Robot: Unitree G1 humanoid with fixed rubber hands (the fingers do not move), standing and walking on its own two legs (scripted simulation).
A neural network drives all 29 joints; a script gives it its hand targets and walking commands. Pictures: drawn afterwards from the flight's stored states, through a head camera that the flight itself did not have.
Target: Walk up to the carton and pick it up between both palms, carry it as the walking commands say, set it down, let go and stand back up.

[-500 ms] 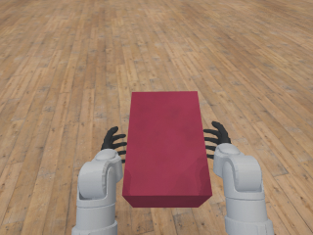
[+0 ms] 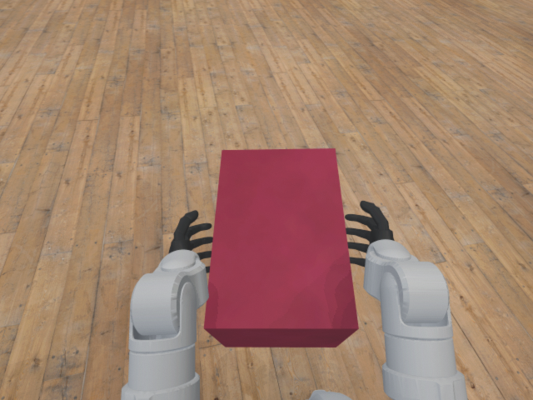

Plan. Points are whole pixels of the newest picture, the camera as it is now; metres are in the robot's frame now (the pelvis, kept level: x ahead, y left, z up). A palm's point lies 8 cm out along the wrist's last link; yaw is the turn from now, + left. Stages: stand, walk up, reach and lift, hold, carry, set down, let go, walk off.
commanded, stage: carry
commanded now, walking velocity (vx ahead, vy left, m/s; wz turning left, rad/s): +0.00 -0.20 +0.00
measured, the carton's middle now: (279, 249) +0.35 +0.01 +0.03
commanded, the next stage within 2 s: none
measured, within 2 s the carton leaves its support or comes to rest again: neither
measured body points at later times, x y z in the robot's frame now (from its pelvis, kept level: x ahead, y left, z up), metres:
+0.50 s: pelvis -0.09 -0.11 -0.01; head -0.07 -0.10 +0.43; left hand +0.20 +0.03 +0.05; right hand +0.22 -0.23 +0.06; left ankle -0.11 -0.01 -0.72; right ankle +0.00 -0.15 -0.72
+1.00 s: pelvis -0.17 -0.24 -0.01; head -0.15 -0.24 +0.44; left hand +0.13 -0.11 +0.06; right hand +0.14 -0.38 +0.07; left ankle -0.19 -0.10 -0.69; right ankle -0.11 -0.30 -0.72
